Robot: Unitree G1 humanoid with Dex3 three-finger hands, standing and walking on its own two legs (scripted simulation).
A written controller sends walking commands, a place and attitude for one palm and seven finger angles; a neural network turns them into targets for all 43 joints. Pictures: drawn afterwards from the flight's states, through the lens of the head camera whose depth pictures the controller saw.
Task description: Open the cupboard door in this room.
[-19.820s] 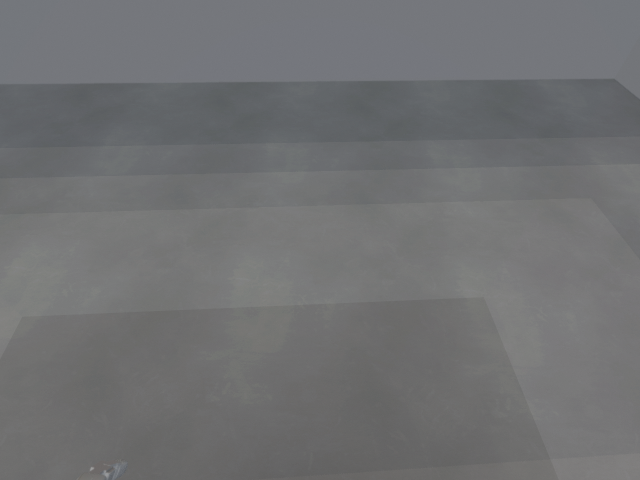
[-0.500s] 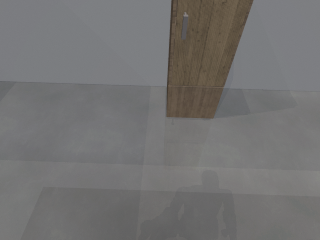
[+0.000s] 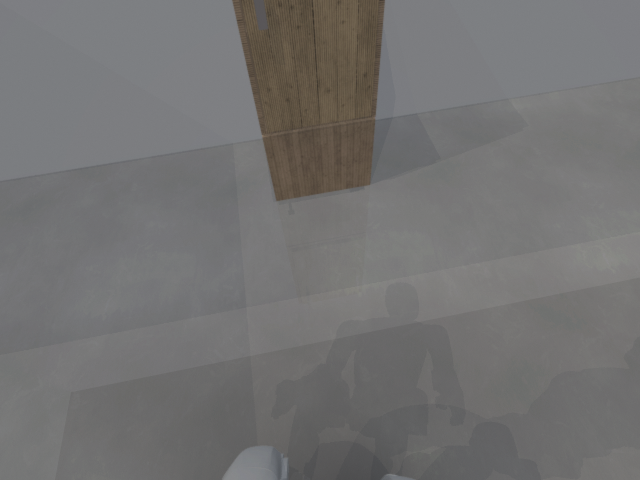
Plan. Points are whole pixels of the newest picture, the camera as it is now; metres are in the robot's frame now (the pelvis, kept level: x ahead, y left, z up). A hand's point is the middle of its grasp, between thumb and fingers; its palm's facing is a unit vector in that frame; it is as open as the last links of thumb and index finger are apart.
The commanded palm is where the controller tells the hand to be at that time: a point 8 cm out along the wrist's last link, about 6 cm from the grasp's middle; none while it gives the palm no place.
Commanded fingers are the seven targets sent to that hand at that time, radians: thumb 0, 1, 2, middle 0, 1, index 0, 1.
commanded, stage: walk to a spot facing it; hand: left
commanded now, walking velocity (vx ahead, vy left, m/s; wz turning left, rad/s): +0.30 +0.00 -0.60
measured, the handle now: out of the picture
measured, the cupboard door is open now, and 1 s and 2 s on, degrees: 0 0 0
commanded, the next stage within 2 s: none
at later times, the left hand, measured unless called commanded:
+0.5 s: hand (152, 462) +0.14 +0.28 -0.17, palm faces -0.16 -0.97 -0.20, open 7.3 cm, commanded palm none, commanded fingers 0.00 0.90 0.90 -0.20 -0.30 -0.20 -0.30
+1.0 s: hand (315, 265) +0.48 +0.07 -0.16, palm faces -0.64 -0.75 -0.18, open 7.3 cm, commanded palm none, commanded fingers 0.00 0.90 0.90 -0.20 -0.30 -0.20 -0.30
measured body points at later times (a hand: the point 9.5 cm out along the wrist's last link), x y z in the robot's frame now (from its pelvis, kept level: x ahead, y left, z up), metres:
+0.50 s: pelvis +0.12 +0.07 +0.00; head +0.15 +0.09 +0.45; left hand +0.15 +0.33 -0.16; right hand +0.21 -0.20 -0.10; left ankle +0.17 +0.16 -0.73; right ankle +0.02 -0.06 -0.70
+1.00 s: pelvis +0.25 +0.02 -0.01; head +0.30 -0.01 +0.43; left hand +0.52 +0.11 -0.15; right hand +0.03 -0.10 -0.15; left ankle +0.18 +0.17 -0.71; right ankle +0.24 -0.08 -0.73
